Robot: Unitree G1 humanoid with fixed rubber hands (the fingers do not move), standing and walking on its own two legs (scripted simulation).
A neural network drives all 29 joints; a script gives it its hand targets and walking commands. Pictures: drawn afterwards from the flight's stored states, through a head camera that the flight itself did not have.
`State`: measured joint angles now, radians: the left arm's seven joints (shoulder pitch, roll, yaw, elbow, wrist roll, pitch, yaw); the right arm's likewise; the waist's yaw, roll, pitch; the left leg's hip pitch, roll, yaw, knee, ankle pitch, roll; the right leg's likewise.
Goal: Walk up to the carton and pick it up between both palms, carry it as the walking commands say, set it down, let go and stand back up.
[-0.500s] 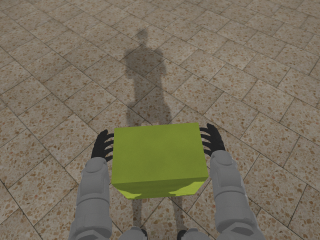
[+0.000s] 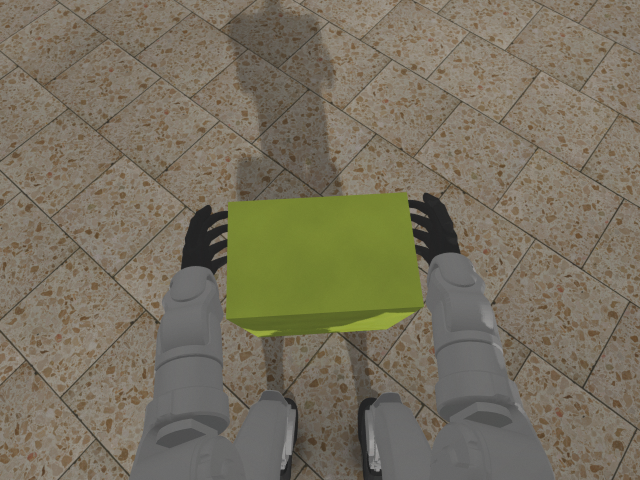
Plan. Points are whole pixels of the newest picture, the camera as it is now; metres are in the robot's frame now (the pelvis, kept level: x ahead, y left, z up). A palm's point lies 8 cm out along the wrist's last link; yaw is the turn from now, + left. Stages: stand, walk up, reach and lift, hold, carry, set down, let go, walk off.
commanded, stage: set down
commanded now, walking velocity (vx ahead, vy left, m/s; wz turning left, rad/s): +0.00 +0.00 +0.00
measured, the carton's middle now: (320, 276) +0.38 +0.02 -0.14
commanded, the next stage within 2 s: none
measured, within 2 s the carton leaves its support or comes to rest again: neither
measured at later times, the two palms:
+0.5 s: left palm (222, 267) +0.39 +0.17 -0.15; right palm (425, 254) +0.42 -0.14 -0.15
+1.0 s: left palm (231, 271) +0.41 +0.18 -0.23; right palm (407, 258) +0.44 -0.13 -0.23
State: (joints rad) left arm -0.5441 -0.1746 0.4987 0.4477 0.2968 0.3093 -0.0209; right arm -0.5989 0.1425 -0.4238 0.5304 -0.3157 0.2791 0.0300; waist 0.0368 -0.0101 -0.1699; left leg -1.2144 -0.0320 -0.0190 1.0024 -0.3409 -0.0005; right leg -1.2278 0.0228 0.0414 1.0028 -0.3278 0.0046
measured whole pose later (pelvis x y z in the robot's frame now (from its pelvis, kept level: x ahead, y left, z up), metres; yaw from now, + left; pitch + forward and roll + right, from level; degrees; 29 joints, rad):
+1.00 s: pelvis -0.04 -0.01 -0.16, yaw +0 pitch +46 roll +1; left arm -0.88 -0.04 0.53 0.60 0.22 0.32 0.01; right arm -0.96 0.03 -0.42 0.69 -0.25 0.31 -0.04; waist 0.04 -0.02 -0.24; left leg -1.95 -0.04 -0.03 1.62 -0.49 -0.03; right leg -1.96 0.04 0.02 1.62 -0.47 0.00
